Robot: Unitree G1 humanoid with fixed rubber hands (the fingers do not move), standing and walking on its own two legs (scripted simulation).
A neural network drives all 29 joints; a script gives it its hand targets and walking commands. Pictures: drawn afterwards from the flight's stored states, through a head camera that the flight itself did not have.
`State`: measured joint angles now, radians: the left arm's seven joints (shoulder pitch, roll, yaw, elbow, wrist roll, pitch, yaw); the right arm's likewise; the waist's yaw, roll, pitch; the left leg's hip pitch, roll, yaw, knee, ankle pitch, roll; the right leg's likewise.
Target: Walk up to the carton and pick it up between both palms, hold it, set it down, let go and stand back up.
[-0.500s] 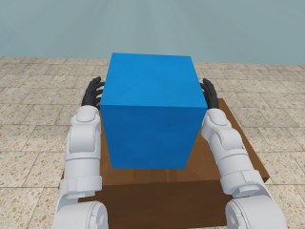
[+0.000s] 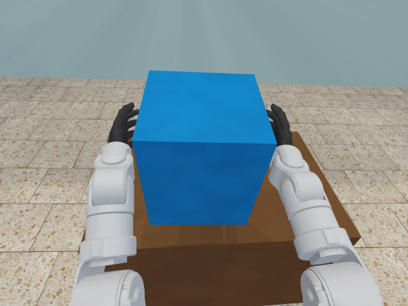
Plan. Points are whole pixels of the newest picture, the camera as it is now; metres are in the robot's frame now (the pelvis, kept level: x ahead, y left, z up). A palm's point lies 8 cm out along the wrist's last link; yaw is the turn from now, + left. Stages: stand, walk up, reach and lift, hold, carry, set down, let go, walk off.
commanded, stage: set down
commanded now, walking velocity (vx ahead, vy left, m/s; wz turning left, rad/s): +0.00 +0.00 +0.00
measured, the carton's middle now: (200, 151) +0.39 +0.01 +0.13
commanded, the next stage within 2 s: none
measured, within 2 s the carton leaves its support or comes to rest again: neither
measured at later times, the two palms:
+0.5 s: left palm (121, 159) +0.38 +0.18 +0.12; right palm (265, 162) +0.38 -0.12 +0.12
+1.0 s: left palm (124, 163) +0.39 +0.18 +0.10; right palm (262, 165) +0.39 -0.12 +0.10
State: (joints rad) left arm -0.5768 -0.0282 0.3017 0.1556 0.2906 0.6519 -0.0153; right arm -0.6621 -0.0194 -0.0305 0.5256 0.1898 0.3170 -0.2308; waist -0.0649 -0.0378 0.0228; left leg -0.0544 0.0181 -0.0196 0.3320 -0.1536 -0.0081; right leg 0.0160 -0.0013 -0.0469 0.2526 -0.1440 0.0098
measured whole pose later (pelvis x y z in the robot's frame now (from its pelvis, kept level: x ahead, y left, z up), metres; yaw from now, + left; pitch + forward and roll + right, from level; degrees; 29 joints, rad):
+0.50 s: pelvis +0.01 +0.00 +0.00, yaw +0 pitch -6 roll -1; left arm -0.54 -0.04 0.30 0.36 0.30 0.32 -0.02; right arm -0.57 0.06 -0.16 0.71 0.00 -0.08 -0.17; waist 0.00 -0.06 0.07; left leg -0.06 0.01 -0.02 0.32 -0.16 -0.01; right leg 0.02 -0.01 -0.05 0.22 -0.14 0.01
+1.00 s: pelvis +0.02 +0.00 +0.00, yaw -1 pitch -3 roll -1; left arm -0.61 -0.04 0.37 0.61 0.30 0.16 -0.02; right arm -0.61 0.08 -0.27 0.85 -0.10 -0.16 -0.16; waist 0.03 -0.05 0.04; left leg -0.09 0.02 -0.01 0.30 -0.15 -0.01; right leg -0.02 0.00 -0.04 0.20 -0.13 0.01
